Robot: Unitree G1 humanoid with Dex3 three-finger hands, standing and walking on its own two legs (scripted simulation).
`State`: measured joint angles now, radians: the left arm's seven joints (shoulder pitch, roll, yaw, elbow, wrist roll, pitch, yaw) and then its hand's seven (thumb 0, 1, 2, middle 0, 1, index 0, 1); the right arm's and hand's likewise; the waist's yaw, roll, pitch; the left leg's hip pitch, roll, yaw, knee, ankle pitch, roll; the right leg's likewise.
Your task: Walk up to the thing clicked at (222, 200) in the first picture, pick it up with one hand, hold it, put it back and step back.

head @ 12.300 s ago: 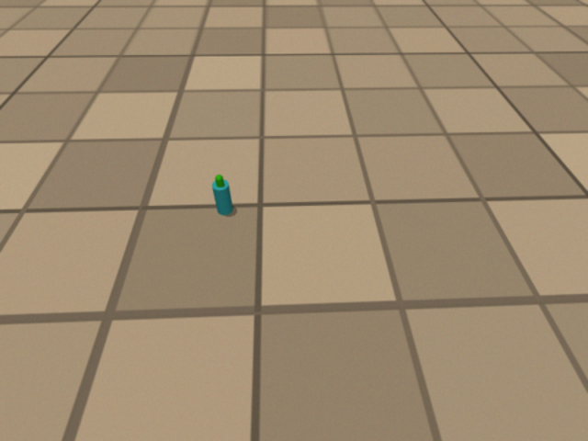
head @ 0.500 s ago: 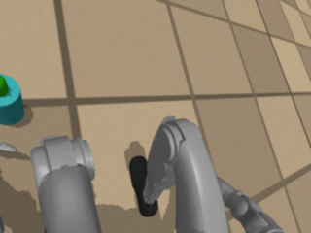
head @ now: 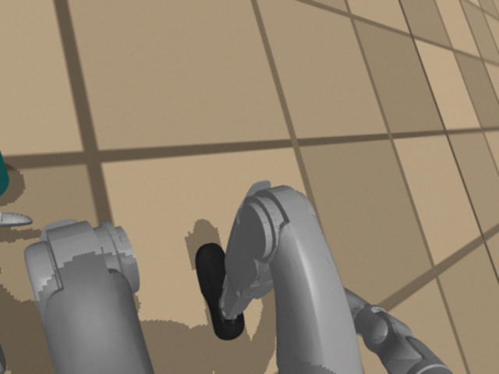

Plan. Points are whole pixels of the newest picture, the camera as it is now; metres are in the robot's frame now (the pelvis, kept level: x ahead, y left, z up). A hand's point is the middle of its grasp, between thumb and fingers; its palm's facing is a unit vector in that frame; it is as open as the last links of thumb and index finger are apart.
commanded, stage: rest palm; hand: left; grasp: from the side
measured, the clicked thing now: out of the picture +0.44 +0.27 -0.18
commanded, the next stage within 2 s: close in 0.02 s
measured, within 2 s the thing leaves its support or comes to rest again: leaves its support in 1.30 s
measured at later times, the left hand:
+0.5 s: hand out of the picture +0.43 +0.26 -0.17, palm faces +0.33 -0.94 -0.02, open 12.2 cm
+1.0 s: hand out of the picture +0.44 +0.26 -0.17, palm faces +0.34 -0.94 -0.02, open 10.1 cm
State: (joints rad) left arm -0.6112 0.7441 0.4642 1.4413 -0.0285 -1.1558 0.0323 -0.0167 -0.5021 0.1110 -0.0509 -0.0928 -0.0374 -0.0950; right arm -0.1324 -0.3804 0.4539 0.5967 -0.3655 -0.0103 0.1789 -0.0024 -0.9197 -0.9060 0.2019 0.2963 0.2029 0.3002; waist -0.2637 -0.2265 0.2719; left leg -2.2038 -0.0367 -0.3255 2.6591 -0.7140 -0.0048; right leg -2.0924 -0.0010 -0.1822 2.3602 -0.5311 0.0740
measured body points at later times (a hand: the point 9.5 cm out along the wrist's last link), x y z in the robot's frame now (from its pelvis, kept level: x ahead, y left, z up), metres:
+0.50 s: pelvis +0.00 +0.00 +0.00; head +0.23 +0.18 +0.34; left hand +0.41 +0.31 -0.16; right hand +0.16 -0.25 -0.03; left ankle +0.08 +0.12 -0.25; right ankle +0.16 -0.14 -0.25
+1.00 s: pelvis +0.00 +0.00 +0.00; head +0.23 +0.18 +0.34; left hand +0.42 +0.31 -0.16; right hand +0.14 -0.25 -0.03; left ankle +0.08 +0.12 -0.25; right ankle +0.16 -0.14 -0.25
